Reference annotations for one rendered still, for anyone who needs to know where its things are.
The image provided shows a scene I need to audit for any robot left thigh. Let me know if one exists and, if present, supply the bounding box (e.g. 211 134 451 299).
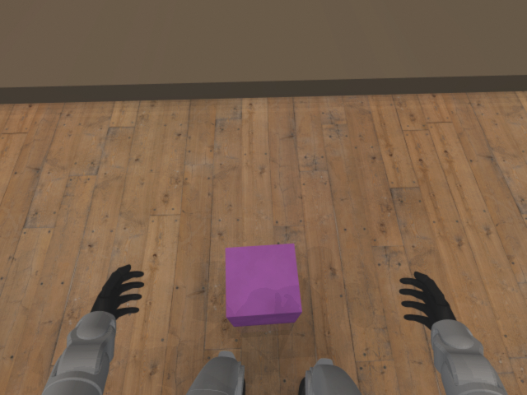
186 356 245 395

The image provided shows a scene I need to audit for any left robot shin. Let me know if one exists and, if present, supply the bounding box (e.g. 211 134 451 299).
218 351 236 359

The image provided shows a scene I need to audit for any robot left forearm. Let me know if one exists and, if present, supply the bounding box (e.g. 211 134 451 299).
41 311 116 395

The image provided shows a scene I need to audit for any robot left hand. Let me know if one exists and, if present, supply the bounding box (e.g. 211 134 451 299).
91 264 144 320

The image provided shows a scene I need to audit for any robot right forearm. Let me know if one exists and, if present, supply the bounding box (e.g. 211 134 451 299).
431 319 508 395

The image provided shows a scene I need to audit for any robot right hand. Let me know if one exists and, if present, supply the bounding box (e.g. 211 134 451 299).
399 272 457 330

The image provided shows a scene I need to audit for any carton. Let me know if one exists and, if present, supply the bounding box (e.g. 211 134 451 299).
226 244 302 327

